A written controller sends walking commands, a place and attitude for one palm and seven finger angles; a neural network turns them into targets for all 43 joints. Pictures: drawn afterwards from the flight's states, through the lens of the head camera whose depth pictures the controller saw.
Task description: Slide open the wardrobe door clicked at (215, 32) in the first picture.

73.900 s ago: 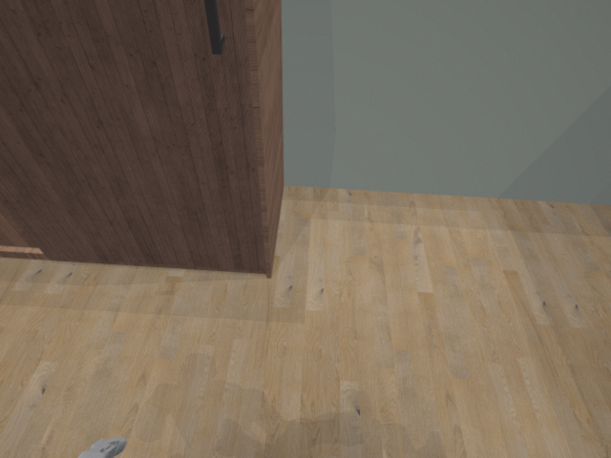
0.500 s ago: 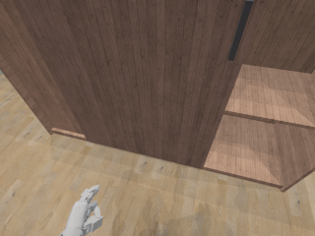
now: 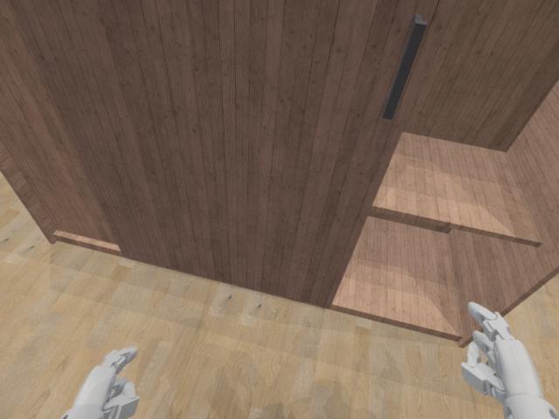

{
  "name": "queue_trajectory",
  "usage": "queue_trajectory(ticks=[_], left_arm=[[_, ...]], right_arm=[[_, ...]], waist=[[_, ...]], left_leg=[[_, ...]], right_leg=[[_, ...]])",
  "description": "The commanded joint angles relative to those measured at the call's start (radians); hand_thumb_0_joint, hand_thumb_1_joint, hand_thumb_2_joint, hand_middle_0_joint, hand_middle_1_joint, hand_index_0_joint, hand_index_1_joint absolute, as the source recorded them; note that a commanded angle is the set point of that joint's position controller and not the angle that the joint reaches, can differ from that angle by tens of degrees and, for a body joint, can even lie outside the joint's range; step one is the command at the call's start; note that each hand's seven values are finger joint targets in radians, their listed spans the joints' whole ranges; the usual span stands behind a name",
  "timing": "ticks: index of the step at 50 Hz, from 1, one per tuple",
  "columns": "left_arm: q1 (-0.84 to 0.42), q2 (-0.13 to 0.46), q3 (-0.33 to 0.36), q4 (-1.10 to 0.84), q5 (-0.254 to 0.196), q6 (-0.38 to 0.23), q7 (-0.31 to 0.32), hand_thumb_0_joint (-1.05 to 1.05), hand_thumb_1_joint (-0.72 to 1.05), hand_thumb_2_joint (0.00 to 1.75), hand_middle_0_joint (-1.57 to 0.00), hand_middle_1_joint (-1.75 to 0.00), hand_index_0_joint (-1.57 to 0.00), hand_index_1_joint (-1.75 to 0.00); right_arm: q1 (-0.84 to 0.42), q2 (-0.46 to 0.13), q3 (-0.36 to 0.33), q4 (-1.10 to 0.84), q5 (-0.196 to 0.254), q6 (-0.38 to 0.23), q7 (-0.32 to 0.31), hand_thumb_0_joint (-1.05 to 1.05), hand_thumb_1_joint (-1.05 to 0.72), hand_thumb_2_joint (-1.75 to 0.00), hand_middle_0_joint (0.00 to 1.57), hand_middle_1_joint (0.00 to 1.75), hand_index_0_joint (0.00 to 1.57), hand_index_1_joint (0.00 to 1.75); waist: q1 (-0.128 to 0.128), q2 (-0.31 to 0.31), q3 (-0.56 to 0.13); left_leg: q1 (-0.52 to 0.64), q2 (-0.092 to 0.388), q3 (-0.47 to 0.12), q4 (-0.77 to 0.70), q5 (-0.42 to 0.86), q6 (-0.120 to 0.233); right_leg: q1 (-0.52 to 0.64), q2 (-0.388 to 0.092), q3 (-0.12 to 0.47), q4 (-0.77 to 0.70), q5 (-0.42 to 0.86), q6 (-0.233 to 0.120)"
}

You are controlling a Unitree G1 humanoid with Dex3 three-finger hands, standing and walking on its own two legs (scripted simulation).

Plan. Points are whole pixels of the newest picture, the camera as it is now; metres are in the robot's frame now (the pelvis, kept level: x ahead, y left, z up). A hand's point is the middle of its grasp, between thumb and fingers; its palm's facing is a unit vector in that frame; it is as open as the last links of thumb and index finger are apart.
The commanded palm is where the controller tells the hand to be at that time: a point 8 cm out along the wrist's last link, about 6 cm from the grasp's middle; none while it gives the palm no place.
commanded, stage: let the arm hang, fingers relaxed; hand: right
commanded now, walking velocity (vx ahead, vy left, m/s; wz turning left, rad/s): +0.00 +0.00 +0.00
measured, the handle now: (402, 69) +0.64 -0.17 +0.23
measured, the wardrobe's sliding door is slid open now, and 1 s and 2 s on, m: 0.50 0.50 0.50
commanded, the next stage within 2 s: look to check the result in 0.96 s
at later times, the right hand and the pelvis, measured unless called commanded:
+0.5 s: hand out of the picture -0.07 -0.19 -0.16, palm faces +0.02 +0.97 -0.23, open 7.3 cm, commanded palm none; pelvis -0.01 +0.00 +0.01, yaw +0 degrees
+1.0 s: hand out of the picture +0.03 -0.18 -0.16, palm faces +0.00 +0.98 -0.19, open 7.3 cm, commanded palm none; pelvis +0.00 +0.00 +0.01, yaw +0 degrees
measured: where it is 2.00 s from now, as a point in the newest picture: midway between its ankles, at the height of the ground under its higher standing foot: outside the picture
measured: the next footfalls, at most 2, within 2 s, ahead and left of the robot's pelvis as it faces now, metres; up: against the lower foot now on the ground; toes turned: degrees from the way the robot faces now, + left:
none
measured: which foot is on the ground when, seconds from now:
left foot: down 0.00-1.00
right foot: down 0.00-1.00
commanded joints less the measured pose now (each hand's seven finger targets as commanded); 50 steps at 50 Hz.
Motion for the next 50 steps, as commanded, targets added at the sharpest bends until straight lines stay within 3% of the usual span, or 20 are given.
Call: queue_trajectory(ticks=[1,4,8,13,16,24,29,33,36,46,50], left_arm=[[-0.009,0.128,0.035,-0.031,0.010,0.011,0.006,0.00,0.90,0.90,-0.20,-0.30,-0.20,-0.30],[0.000,0.099,0.021,0.034,0.016,0.033,0.010,0.00,0.90,0.90,-0.20,-0.30,-0.20,-0.30],[0.027,0.051,0.004,0.123,0.014,0.043,0.020,0.00,0.90,0.90,-0.20,-0.30,-0.20,-0.30],[0.092,0.017,0.007,0.214,0.008,0.045,0.035,0.00,0.90,0.90,-0.20,-0.30,-0.20,-0.30],[0.130,0.004,0.011,0.250,0.004,0.047,0.040,0.00,0.90,0.90,-0.20,-0.30,-0.20,-0.30],[0.168,-0.023,0.015,0.304,0.005,0.053,0.041,0.00,0.90,0.90,-0.20,-0.30,-0.20,-0.30],[0.164,-0.044,0.013,0.317,0.007,0.052,0.037,0.00,0.90,0.90,-0.20,-0.30,-0.20,-0.30],[0.154,-0.047,0.011,0.321,0.008,0.045,0.036,0.00,0.90,0.90,-0.20,-0.30,-0.20,-0.30],[0.141,-0.054,0.008,0.322,0.008,0.041,0.035,0.00,0.90,0.90,-0.20,-0.30,-0.20,-0.30],[0.116,-0.034,0.010,0.319,0.006,0.031,0.037,0.00,0.90,0.90,-0.20,-0.30,-0.20,-0.30],[0.108,-0.019,0.011,0.319,0.003,0.032,0.038,0.00,0.90,0.90,-0.20,-0.30,-0.20,-0.30]], right_arm=[[-0.016,-0.076,0.049,0.246,-0.007,0.007,0.014,0.00,-0.90,-0.90,0.20,0.30,0.20,0.30],[-0.054,-0.067,0.073,0.407,-0.003,0.014,0.006,0.00,-0.90,-0.90,0.20,0.30,0.20,0.30],[-0.011,-0.016,0.090,0.579,0.006,0.019,0.002,0.00,-0.90,-0.90,0.20,0.30,0.20,0.30],[0.042,0.021,0.086,0.713,0.010,0.013,-0.001,0.00,-0.90,-0.90,0.20,0.30,0.20,0.30],[0.062,0.044,0.089,0.763,0.009,0.011,-0.003,0.00,-0.90,-0.90,0.20,0.30,0.20,0.30],[0.093,0.071,0.095,0.825,0.008,0.012,-0.011,0.00,-0.90,-0.90,0.20,0.30,0.20,0.30],[0.089,0.081,0.095,0.825,0.007,0.013,-0.015,0.00,-0.90,-0.90,0.20,0.30,0.20,0.30],[0.083,0.085,0.093,0.820,0.005,0.011,-0.015,0.00,-0.90,-0.90,0.20,0.30,0.20,0.30],[0.077,0.088,0.092,0.815,0.005,0.010,-0.016,0.00,-0.90,-0.90,0.20,0.30,0.20,0.30],[0.042,0.074,0.086,0.802,0.006,0.001,-0.016,0.00,-0.90,-0.90,0.20,0.30,0.20,0.30],[0.033,0.062,0.083,0.800,0.006,0.002,-0.014,0.00,-0.90,-0.90,0.20,0.30,0.20,0.30]], waist=[[0.011,0.219,-0.014],[0.021,0.124,0.000],[0.012,-0.028,0.021],[0.016,-0.062,0.014],[0.019,0.019,0.027],[0.018,0.103,0.113],[0.016,0.093,0.138],[0.010,0.095,0.120],[0.007,0.064,0.105],[0.010,0.065,0.065],[0.009,0.056,0.074]], left_leg=[[-0.005,0.128,-0.122,-0.119,0.158,0.057],[-0.021,0.142,-0.152,-0.169,0.144,0.071],[0.027,0.097,-0.128,-0.197,0.087,0.044],[0.051,0.102,-0.124,-0.246,0.105,0.053],[0.051,0.100,-0.109,-0.262,0.113,0.047],[-0.001,0.094,-0.097,-0.277,0.031,0.045],[-0.019,0.090,-0.095,-0.269,0.021,0.041],[0.015,0.088,-0.088,-0.251,0.078,0.032],[0.033,0.088,-0.089,-0.245,0.106,0.028],[0.072,0.099,-0.088,-0.253,0.200,0.024],[0.075,0.095,-0.089,-0.263,0.178,0.024]], right_leg=[[0.047,-0.117,0.148,-0.079,0.211,-0.018],[0.105,-0.089,0.120,-0.096,0.178,-0.001],[0.107,-0.109,0.143,-0.181,0.130,-0.007],[0.137,-0.112,0.133,-0.182,0.108,-0.001],[0.145,-0.118,0.129,-0.183,0.117,-0.003],[0.134,-0.113,0.128,-0.222,0.042,-0.007],[0.129,-0.112,0.129,-0.243,0.030,-0.008],[0.128,-0.116,0.132,-0.254,0.076,-0.011],[0.136,-0.118,0.134,-0.258,0.109,-0.012],[0.191,-0.121,0.119,-0.239,0.233,-0.009],[0.191,-0.124,0.126,-0.251,0.214,-0.010]])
